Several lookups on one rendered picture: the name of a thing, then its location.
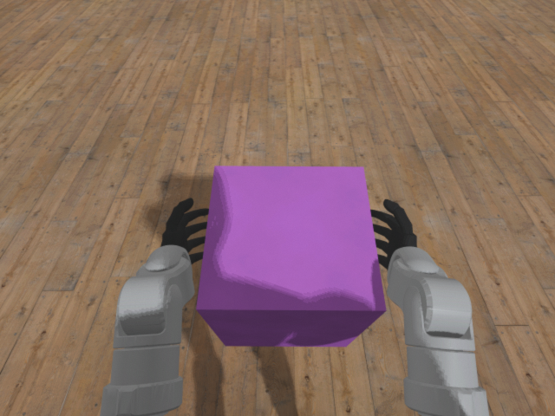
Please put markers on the robot right hand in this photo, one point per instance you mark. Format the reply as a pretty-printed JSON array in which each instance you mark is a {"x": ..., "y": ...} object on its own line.
[{"x": 400, "y": 235}]

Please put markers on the carton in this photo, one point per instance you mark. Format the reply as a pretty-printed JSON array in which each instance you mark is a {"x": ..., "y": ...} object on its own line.
[{"x": 290, "y": 258}]

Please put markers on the right robot forearm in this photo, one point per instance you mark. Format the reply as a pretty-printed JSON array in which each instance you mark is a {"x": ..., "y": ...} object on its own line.
[{"x": 442, "y": 375}]

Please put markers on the robot left hand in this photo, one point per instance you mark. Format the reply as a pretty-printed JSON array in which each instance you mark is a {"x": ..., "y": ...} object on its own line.
[{"x": 177, "y": 233}]

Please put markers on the left robot forearm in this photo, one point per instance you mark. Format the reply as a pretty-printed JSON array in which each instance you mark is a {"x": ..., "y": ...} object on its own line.
[{"x": 145, "y": 377}]

